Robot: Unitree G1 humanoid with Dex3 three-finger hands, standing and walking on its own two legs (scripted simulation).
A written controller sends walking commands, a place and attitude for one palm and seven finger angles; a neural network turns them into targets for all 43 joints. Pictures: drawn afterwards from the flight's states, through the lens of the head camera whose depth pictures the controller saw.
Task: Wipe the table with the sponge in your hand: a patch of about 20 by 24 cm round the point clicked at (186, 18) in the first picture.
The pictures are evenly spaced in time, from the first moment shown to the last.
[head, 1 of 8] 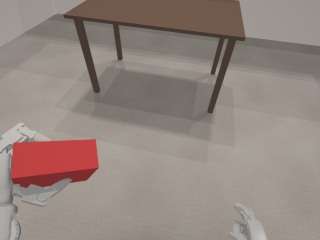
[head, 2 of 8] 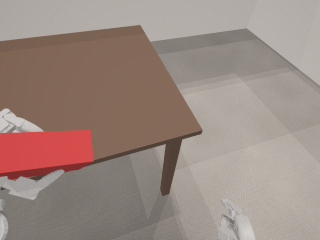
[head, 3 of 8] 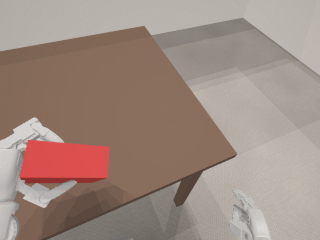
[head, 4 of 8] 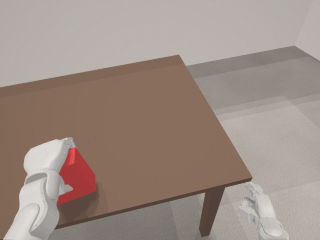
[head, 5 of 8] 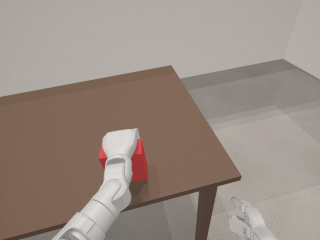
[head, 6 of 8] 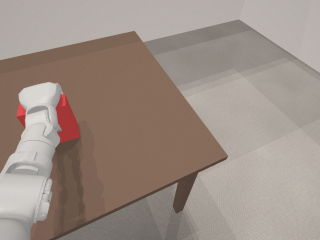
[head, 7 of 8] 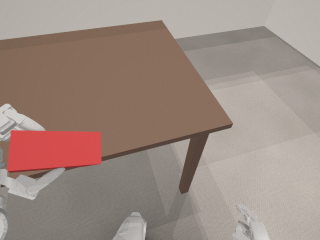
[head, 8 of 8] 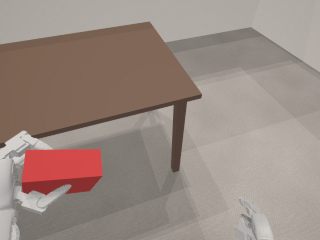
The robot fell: no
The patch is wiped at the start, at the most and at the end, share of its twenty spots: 0.00 0.95 0.95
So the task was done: yes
